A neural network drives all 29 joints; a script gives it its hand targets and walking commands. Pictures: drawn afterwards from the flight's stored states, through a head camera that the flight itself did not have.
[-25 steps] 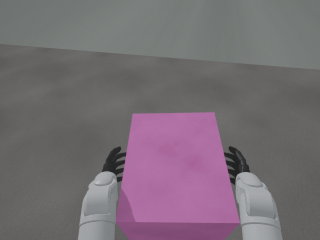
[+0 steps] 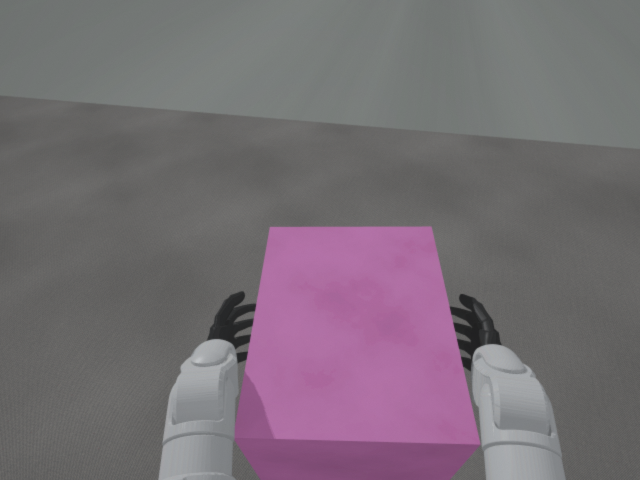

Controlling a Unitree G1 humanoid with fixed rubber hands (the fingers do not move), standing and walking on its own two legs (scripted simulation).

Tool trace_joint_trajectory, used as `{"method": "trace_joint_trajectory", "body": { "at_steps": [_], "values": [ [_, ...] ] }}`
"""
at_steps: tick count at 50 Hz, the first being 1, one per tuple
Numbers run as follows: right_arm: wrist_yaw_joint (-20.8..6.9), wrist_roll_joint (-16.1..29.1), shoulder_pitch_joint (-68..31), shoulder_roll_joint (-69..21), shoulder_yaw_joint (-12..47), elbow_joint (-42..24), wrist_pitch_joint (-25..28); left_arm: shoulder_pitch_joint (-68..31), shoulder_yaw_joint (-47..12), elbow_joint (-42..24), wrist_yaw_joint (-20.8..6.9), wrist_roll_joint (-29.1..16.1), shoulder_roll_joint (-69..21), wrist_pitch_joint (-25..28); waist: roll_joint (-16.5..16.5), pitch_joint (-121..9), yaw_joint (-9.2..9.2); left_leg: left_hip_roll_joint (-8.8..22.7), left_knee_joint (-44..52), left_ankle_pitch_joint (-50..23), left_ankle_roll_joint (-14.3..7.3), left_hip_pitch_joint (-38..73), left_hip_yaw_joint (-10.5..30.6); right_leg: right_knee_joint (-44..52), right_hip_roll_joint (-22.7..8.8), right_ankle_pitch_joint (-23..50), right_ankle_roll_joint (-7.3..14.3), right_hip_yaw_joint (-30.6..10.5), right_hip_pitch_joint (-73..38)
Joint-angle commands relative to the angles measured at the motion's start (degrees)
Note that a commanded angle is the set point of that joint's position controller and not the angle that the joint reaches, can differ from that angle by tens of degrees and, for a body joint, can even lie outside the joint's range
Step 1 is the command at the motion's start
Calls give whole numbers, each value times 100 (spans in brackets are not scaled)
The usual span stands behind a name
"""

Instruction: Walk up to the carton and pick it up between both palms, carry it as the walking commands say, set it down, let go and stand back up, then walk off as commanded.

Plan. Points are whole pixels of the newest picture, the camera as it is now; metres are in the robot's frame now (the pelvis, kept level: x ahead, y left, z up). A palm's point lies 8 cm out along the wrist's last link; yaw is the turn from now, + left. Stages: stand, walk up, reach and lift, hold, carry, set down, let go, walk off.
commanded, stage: hold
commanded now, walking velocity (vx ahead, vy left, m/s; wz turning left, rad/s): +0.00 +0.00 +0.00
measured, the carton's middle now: (350, 357) +0.32 +0.00 -0.02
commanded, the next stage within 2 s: carry in 0.50 s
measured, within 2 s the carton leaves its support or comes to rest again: neither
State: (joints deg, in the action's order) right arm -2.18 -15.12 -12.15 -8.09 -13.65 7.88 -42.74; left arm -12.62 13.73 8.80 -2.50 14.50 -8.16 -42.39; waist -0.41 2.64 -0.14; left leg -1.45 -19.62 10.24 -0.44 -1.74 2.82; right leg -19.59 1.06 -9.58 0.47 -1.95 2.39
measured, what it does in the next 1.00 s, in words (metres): walks ahead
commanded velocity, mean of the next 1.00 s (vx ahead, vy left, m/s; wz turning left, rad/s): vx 0.27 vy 0.00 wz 0.00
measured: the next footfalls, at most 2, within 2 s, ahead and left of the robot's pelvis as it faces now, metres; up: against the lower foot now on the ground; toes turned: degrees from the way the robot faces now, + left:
right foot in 1.04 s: +0.29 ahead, -0.12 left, +0.00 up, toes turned -14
left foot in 1.48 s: +0.61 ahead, +0.06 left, +0.00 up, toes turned +8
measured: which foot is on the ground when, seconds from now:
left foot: down 0.00-1.00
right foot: down 0.00-0.72, up 0.74-1.00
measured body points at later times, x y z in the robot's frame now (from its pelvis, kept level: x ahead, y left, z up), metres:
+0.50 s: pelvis +0.00 +0.00 +0.00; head -0.04 -0.01 +0.45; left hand +0.29 +0.16 +0.04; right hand +0.29 -0.16 +0.04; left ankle +0.02 +0.12 -0.75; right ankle +0.02 -0.12 -0.75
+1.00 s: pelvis +0.15 -0.01 +0.00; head +0.14 +0.00 +0.45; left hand +0.44 +0.12 +0.08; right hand +0.40 -0.20 +0.09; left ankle +0.02 +0.12 -0.75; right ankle +0.21 -0.12 -0.72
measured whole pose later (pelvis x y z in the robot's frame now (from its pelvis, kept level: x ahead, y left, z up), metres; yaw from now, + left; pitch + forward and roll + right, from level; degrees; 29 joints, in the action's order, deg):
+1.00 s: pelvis +0.15 -0.01 +0.00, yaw -5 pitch +6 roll -2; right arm 3.3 -5.2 -7.4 -7.4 -9.3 -22.8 -67.2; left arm -8.5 8.8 -21.5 2.0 6.0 -7.3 -67.1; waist -1.6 -8.0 1.8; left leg 4.7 -15.1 19.5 1.4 -0.9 -6.8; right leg -32.5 -0.7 -12.8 0.4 9.4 28.8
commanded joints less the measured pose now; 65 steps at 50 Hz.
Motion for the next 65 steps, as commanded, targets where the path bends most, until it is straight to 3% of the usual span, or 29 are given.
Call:
{"method": "trace_joint_trajectory", "body": {
  "at_steps": [1, 24, 25, 26, 27, 28, 30, 33, 34, 35, 36, 37, 38, 39, 40, 42, 43, 45, 48, 50, 51, 52, 53, 54, 55, 57, 59, 60, 65],
  "values": [
    [-1070, 1218, -2559, -4516, 3040, -119, 120, -2572, -3046, -135, -1081, -1238, -4438, 106, -2, -1067, -3, -276, 347, -380, 27, -23, 198, 304, 285, 361, 68, -179, -169],
    [-1111, 1250, -2461, -4608, 3126, -161, 95, -2456, -3096, -242, -1108, -1267, -4452, 70, 29, -1163, -15, -293, 355, -598, 30, 2, 195, 325, 289, 612, 50, -188, -238],
    [-1128, 1583, -2654, -4746, 3700, -392, 109, -2880, -3703, -564, -1143, -1611, -4688, 45, 241, -1538, 7, 685, -246, 621, -82, -478, -73, 78, -785, -455, 212, -404, 693],
    [-1145, 1576, -2735, -4750, 3615, -219, 74, -2878, -3573, -322, -1147, -1625, -4601, 30, 216, -1521, -20, 621, -282, 1980, -139, -854, 42, 247, -870, -2059, 288, -736, 897],
    [-1159, 1629, -2839, -4709, 3682, -281, 57, -2938, -3651, -351, -1145, -1667, -4593, 20, 261, -1298, -25, 584, -382, 2840, -159, -1433, 47, 352, -939, -3145, 354, -952, 1147],
    [-1156, 1729, -2932, -4668, 3814, -504, 28, -2881, -3794, -480, -1143, -1749, -4600, -5, 379, -1214, -53, 552, -528, 2853, -165, -1732, -10, 406, -1031, -3394, 406, -1122, 1222],
    [-1084, 2044, -2973, -4679, 4208, -1083, -151, -2783, -4202, -1059, -1069, -2017, -4584, -184, 588, -1542, -86, 386, -1084, 1461, -139, -1715, -380, 513, -1212, -2500, 560, -1371, 1058],
    [-1005, 2187, -2611, -4556, 4271, -1064, -611, -2449, -4251, -1283, -933, -2028, -4280, -629, 784, -1752, -40, 155, -689, 1499, -177, -1374, -849, 682, -1261, -2745, 698, -1354, 1300],
    [-990, 2299, -2677, -4525, 4339, -1278, -749, -2501, -4343, -1507, -918, -2150, -4247, -767, 729, -1711, -16, 243, -445, 1560, -223, -990, -769, 484, -1122, -2735, 587, -1122, 1663],
    [-960, 2401, -2764, -4466, 4390, -1473, -888, -2690, -4468, -1765, -903, -2311, -4265, -919, 323, -1643, 42, 550, -23, 1847, -334, -535, -271, -69, -825, -2512, 369, -649, 2220],
    [-915, 2499, -2707, -4402, 4428, -1636, -1043, -2872, -4589, -1991, -881, -2467, -4296, -1097, -555, -1652, 155, 1320, 595, 2504, -609, 188, 889, -1269, -372, -2120, 72, 50, 3145],
    [-855, 2585, -2528, -4368, 4483, -1788, -1228, -2871, -4684, -2155, -862, -2630, -4292, -1307, -1364, -1588, 193, 2183, 1248, 3012, -919, 726, 2096, -2455, -51, -1805, -82, 677, 4015],
    [-804, 2618, -2282, -4365, 4491, -1822, -1450, -2744, -4702, -2184, -882, -2722, -4303, -1515, -966, -1285, 146, 2599, 1460, 2742, -1075, 610, 2447, -2916, -300, -1720, -44, 564, 4389],
    [-758, 2688, -2369, -4338, 4543, -2142, -1595, -2770, -4738, -2286, -926, -2868, -4382, -1683, -598, -1286, 123, 2668, 1388, 2079, -1142, 588, 2374, -3012, -478, -1537, -27, 445, 4409],
    [-734, 2798, -2533, -4380, 4638, -2505, -1738, -2683, -4762, -2335, -952, -2931, -4492, -1824, -403, -1360, 113, 2509, 1306, 1350, -1053, 707, 1881, -2943, -568, -1315, -57, 413, 4354],
    [-743, 2941, -2552, -4434, 4714, -2954, -2013, -2418, -4812, -2520, -936, -2998, -4645, -2078, -599, -1469, 117, 1956, 1161, 163, -829, 800, 798, -2541, -403, -944, -164, 688, 4049],
    [-762, 2999, -2453, -4448, 4723, -3063, -2133, -2343, -4855, -2676, -895, -3031, -4686, -2183, -748, -1508, 108, 1785, 1034, -465, -774, 883, 484, -2366, -303, -825, -182, 835, 3944],
    [-815, 3086, -2182, -4394, 4681, -3080, -2351, -2168, -4847, -2914, -792, -3010, -4632, -2377, -894, -1566, 114, 1684, 885, -1047, -734, 996, 143, -1997, -187, -677, -151, 1043, 3755],
    [-862, 3220, -2168, -4310, 4698, -3228, -2565, -2180, -4793, -3241, -680, -2955, -4489, -2602, -1120, -1440, 149, 1632, 748, -1246, -639, 660, -247, -1329, -57, -273, -17, 1285, 3111],
    [-872, 3297, -2221, -4275, 4735, -3323, -2674, -2127, -4766, -3340, -624, -2905, -4449, -2713, -1136, -1537, 120, 1509, 184, -1829, -476, 119, -669, -722, 126, 9, 101, 1557, 1934],
    [-874, 3314, -2187, -4261, 4736, -3336, -2719, -1987, -4751, -3323, -607, -2873, -4464, -2753, -953, -1765, 63, 1352, -497, -2157, -340, -338, -969, -452, 214, 149, 186, 1703, 919],
    [-877, 3322, -2138, -4244, 4731, -3331, -2757, -1909, -4722, -3299, -600, -2834, -4479, -2780, -606, -2158, -10, 1178, -1474, -1936, -162, -1110, -1194, -398, -69, 70, 316, 1363, -362],
    [-899, 3312, -2184, -4197, 4723, -3311, -2806, -1761, -4603, -3235, -587, -2729, -4413, -2808, 293, -2586, -157, 981, -2986, -430, 43, -2132, -1278, 105, -1312, -1079, 569, -358, -1353],
    [-899, 3366, -2261, -4128, 4773, -3318, -2861, -1715, -4583, -3156, -598, -2672, -4331, -2796, 1528, -2683, -164, 148, -4147, 1679, 74, -3816, -1095, 704, -2598, -1294, 1288, -2837, -2175],
    [-914, 3393, -2409, -4183, 4786, -3285, -2839, -1829, -4524, -3200, -624, -2733, -4409, -2799, 1005, -2593, -155, 575, -4770, 1650, -114, -4117, -414, 661, -2709, -1093, 1461, -2775, -1878],
    [-947, 3461, -2639, -4491, 4805, -3388, -2745, -2158, -4624, -3310, -684, -2855, -4752, -2741, 284, -2324, -137, 932, -4746, 1184, -158, -3880, -249, 686, -2397, -405, 1272, -1835, -1082],
    [-910, 3397, -2609, -4677, 4815, -3454, -2644, -2315, -4770, -3431, -768, -3049, -4958, -2666, 403, -2112, -121, 986, -4078, 829, -102, -3504, -437, 802, -1979, 72, 926, -776, -501],
    [-857, 3316, -2522, -4686, 4798, -3446, -2614, -2290, -4811, -3395, -806, -3124, -4943, -2653, 566, -2057, -117, 892, -3751, 720, -82, -3383, -577, 825, -1856, 214, 861, -498, -390],
    [-654, 2929, -1821, -4678, 4676, -3193, -2616, -1976, -4855, -3435, -927, -3311, -4619, -2705, 767, -1677, -96, 599, -2082, 113, -35, -3387, -1100, 706, -1598, 1569, 810, 262, -594]
  ]
}}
